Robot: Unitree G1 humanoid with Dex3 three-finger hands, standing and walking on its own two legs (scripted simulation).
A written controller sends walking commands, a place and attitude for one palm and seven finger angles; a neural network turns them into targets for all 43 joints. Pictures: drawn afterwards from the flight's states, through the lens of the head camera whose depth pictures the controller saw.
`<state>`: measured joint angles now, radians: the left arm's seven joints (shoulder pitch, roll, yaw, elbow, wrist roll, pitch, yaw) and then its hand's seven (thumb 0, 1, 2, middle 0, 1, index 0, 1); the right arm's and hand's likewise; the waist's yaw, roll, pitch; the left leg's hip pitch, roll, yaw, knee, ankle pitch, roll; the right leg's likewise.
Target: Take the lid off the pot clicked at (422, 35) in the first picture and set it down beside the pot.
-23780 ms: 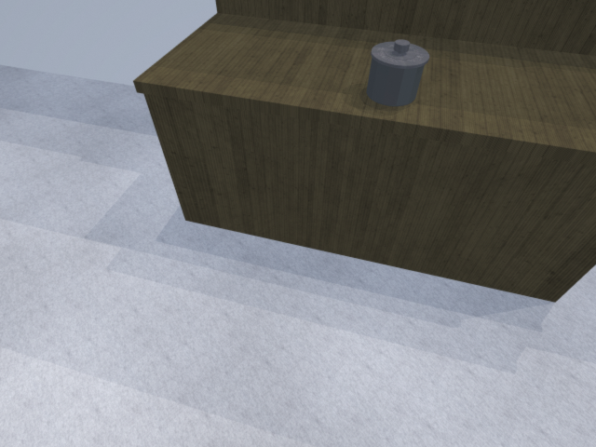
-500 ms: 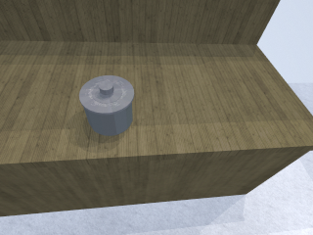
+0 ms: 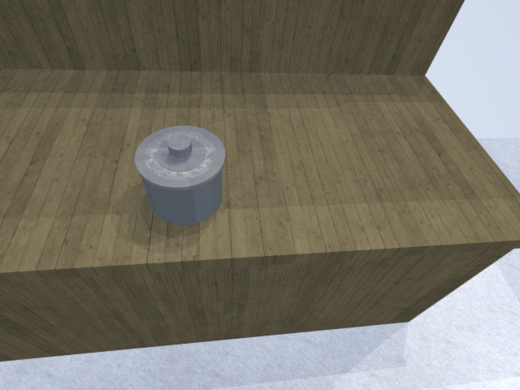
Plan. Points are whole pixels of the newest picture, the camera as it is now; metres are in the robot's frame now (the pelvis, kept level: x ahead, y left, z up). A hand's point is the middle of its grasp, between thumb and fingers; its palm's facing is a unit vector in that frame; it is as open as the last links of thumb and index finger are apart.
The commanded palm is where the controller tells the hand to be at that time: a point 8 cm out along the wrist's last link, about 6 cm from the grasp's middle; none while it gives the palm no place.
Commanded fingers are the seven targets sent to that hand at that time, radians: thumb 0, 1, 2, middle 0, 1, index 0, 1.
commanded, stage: look again from close up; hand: left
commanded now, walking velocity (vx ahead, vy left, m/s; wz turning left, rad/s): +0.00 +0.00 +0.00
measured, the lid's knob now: (179, 146) +0.49 +0.19 +0.07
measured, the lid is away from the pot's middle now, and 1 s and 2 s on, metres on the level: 0.00 0.00 0.00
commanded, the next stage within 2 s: shuffle to correct the standing spot in 0.06 s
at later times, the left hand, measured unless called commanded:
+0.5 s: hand out of the picture -0.03 +0.15 -0.19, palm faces +0.07 -0.99 -0.15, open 7.4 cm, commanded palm none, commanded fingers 0.00 0.90 0.90 -0.20 -0.30 -0.20 -0.30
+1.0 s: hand out of the picture +0.04 +0.17 -0.18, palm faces +0.15 -0.97 -0.19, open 7.4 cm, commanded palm none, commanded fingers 0.00 0.90 0.90 -0.20 -0.30 -0.20 -0.30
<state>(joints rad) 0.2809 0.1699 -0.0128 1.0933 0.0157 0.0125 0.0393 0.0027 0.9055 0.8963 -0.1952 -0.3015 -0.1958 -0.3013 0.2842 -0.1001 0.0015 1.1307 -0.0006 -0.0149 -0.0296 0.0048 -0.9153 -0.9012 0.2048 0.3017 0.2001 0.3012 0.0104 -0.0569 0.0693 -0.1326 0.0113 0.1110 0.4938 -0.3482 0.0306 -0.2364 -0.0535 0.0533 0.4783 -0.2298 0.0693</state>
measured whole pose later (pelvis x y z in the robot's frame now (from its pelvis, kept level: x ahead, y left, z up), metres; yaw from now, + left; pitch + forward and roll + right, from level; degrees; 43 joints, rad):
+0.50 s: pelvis +0.03 -0.01 -0.01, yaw +3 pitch +0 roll -1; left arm 0.36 0.16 0.00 1.12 0.02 0.00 0.03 0.00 0.91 0.90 -0.19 -0.30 -0.20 -0.30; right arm 0.34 -0.08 -0.01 1.14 -0.01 -0.01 -0.03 0.00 -0.91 -0.90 0.20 0.30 0.20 0.30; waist 0.01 -0.04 0.04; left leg -0.15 0.01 0.05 0.58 -0.43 0.02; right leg -0.24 -0.06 0.00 0.58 -0.34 0.06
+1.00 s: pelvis +0.03 -0.01 +0.00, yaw +6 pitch +0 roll -1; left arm 0.23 0.20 0.01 1.05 0.01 0.01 0.05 0.01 0.91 0.90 -0.20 -0.30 -0.20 -0.30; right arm 0.17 -0.15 -0.02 1.08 0.00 -0.01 -0.04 0.00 -0.92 -0.90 0.20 0.30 0.20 0.30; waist 0.02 -0.05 0.06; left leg -0.12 0.00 0.00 0.50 -0.37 0.02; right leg -0.17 -0.08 -0.07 0.48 -0.30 0.06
